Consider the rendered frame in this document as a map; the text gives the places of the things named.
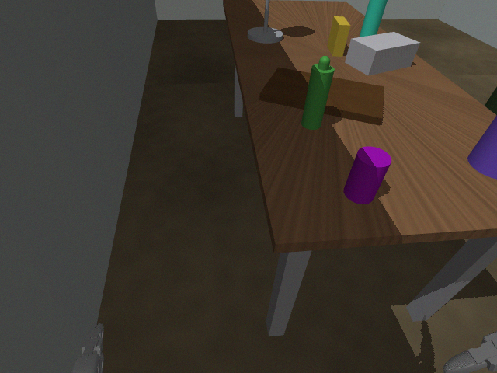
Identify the right robot hand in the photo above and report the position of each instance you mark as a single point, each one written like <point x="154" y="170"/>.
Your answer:
<point x="475" y="358"/>

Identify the table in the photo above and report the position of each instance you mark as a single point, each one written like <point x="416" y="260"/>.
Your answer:
<point x="429" y="127"/>

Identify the left robot hand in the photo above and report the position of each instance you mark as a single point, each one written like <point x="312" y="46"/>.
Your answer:
<point x="92" y="358"/>

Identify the desk lamp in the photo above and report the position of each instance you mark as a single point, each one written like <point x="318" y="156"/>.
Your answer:
<point x="265" y="35"/>

